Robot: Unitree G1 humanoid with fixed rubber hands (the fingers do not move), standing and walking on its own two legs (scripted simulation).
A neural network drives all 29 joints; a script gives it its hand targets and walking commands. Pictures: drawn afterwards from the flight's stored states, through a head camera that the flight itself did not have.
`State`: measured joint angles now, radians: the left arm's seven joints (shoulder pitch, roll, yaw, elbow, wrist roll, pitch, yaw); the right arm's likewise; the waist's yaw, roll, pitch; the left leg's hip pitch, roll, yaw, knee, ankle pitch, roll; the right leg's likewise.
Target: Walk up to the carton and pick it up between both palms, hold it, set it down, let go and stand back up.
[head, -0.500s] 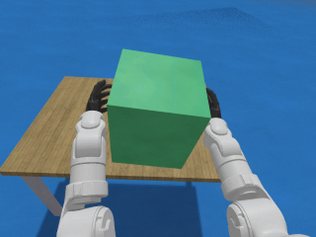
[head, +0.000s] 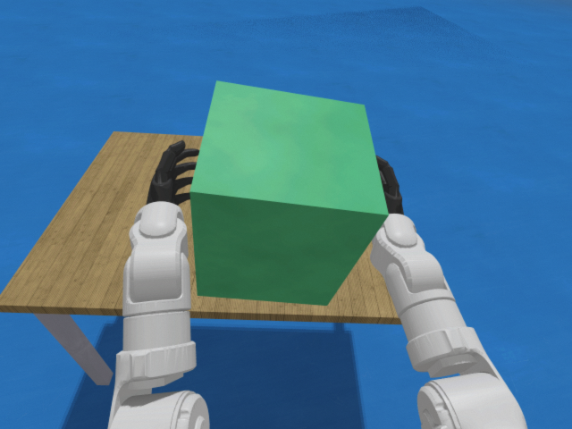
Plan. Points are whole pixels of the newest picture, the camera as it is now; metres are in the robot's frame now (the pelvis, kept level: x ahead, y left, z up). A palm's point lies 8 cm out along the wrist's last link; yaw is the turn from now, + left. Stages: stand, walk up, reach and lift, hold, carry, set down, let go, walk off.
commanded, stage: hold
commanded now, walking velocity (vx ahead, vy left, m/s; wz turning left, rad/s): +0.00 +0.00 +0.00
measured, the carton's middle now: (277, 204) +0.40 +0.00 +0.13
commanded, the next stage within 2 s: none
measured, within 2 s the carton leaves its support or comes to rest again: neither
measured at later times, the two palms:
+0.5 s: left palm (153, 195) +0.34 +0.15 +0.19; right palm (384, 203) +0.35 -0.14 +0.17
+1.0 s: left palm (153, 195) +0.35 +0.16 +0.19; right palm (384, 200) +0.35 -0.14 +0.17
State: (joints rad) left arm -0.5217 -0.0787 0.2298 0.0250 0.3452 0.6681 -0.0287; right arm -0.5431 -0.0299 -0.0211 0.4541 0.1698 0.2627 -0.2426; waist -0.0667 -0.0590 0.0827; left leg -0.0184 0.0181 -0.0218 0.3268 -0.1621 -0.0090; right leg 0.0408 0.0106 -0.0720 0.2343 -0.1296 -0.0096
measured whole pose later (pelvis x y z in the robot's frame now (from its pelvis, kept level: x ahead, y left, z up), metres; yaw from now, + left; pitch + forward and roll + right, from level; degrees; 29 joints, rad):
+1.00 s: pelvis +0.00 +0.00 +0.00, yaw +0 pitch -11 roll -1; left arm -0.57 -0.07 0.28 0.00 0.39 0.72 -0.07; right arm -0.59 0.00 -0.04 0.48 0.15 0.27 -0.25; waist -0.07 -0.08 0.09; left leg 0.02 0.02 -0.03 0.33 -0.17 -0.01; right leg 0.08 0.01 -0.08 0.25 -0.14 -0.01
